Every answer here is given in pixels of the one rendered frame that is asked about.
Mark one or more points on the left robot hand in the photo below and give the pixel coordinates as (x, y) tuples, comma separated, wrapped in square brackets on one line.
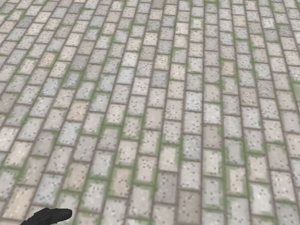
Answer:
[(47, 216)]

